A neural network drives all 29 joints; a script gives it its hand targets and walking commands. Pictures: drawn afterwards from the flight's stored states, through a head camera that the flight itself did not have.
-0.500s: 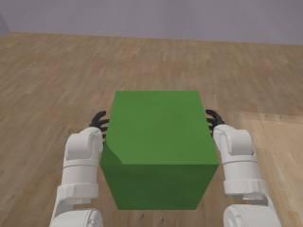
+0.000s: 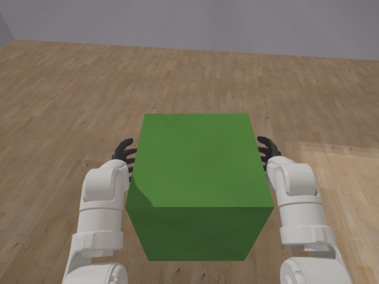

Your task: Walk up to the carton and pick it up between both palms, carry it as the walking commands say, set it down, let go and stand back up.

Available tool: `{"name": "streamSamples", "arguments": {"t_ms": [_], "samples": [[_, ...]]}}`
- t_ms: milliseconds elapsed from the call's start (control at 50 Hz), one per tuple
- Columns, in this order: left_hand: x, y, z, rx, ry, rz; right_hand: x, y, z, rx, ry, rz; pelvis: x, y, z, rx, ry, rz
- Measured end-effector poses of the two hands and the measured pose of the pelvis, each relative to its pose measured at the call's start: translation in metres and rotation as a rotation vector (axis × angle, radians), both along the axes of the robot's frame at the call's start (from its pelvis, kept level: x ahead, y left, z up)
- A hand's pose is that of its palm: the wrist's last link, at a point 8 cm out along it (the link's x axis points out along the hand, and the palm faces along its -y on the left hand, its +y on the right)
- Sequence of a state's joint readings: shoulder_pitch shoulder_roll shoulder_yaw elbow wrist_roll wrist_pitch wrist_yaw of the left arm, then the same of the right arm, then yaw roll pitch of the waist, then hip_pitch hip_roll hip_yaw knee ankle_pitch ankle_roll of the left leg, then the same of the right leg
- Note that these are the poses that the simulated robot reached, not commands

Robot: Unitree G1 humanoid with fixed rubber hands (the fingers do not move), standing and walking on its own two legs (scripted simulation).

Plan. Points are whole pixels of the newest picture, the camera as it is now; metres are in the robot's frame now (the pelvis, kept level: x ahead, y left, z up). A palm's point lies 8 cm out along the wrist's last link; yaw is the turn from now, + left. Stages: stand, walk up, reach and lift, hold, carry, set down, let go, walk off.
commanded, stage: carry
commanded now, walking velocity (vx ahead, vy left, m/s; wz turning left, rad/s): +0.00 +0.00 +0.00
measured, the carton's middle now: (196, 190) +0.34 +0.00 +0.02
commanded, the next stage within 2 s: hold in 0.28 s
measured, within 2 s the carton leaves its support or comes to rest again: neither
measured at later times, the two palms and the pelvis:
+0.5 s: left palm (119, 204) +0.30 +0.17 +0.03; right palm (267, 200) +0.30 -0.15 +0.04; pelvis +0.02 +0.00 +0.01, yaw -4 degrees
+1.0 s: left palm (130, 180) +0.38 +0.16 +0.00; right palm (259, 182) +0.37 -0.16 +0.00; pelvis +0.04 +0.03 +0.01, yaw -11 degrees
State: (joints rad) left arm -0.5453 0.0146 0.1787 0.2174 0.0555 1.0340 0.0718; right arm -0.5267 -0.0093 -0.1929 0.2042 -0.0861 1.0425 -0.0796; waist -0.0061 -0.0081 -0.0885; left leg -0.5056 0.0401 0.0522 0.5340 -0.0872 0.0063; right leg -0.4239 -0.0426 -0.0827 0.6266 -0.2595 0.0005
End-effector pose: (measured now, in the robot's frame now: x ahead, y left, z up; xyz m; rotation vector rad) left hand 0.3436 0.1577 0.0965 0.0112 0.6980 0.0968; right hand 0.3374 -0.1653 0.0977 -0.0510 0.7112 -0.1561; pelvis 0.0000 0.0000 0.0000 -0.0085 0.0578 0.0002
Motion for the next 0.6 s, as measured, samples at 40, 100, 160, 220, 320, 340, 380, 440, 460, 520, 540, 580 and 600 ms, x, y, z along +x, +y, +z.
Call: {"name": "streamSamples", "arguments": {"t_ms": [40,100,160,220,320,340,380,440,460,520,540,580,600], "samples": [[0.000,0.001,0.001,0.004,-0.001,0.002,0.000,0.001,0.000,0.005,-0.001,0.002,0.001,0.000,0.000,-0.001,0.004,0.003],[-0.001,0.002,-0.005,-0.006,0.018,0.012,0.000,0.002,-0.007,0.011,0.018,0.001,0.003,0.000,0.001,-0.001,0.008,0.001],[-0.002,0.002,-0.004,0.013,0.015,0.000,0.001,0.002,-0.006,0.003,0.015,0.012,0.002,0.000,0.001,-0.004,0.005,0.006],[0.000,0.001,-0.011,0.010,0.027,0.002,0.003,0.001,-0.012,0.008,0.027,0.009,0.005,0.001,0.002,-0.002,0.015,0.004],[-0.003,0.001,-0.028,-0.022,0.038,0.018,0.003,0.000,-0.024,0.017,0.036,0.006,0.008,0.000,0.006,0.003,-0.039,-0.005],[-0.012,0.001,-0.041,-0.032,0.054,0.026,-0.004,0.000,-0.035,0.019,0.051,0.004,0.012,-0.001,0.011,0.004,-0.067,-0.016],[-0.034,0.003,-0.062,-0.043,0.074,0.030,-0.025,0.000,-0.054,0.005,0.071,0.009,0.020,-0.002,0.017,0.004,-0.103,-0.044],[-0.055,0.005,-0.075,-0.090,0.056,0.035,-0.048,0.006,-0.067,0.030,0.054,0.012,0.023,-0.002,0.018,0.001,-0.148,-0.061],[-0.054,0.006,-0.075,-0.096,0.038,0.035,-0.049,0.008,-0.067,0.018,0.039,0.018,0.022,-0.002,0.016,0.000,-0.164,-0.063],[-0.033,0.010,-0.058,-0.101,-0.051,0.014,-0.036,0.011,-0.054,0.009,-0.050,0.007,0.014,0.002,0.011,-0.008,-0.199,-0.073],[-0.021,0.010,-0.049,-0.093,-0.085,-0.003,-0.030,0.011,-0.047,0.003,-0.082,-0.001,0.012,0.004,0.009,-0.011,-0.208,-0.075],[-0.001,0.008,-0.030,-0.074,-0.129,-0.042,-0.017,0.010,-0.033,-0.007,-0.126,-0.014,0.010,0.008,0.007,-0.016,-0.227,-0.083],[0.007,0.007,-0.023,-0.066,-0.135,-0.057,-0.013,0.009,-0.027,-0.009,-0.132,-0.019,0.010,0.011,0.008,-0.019,-0.235,-0.089]]}}
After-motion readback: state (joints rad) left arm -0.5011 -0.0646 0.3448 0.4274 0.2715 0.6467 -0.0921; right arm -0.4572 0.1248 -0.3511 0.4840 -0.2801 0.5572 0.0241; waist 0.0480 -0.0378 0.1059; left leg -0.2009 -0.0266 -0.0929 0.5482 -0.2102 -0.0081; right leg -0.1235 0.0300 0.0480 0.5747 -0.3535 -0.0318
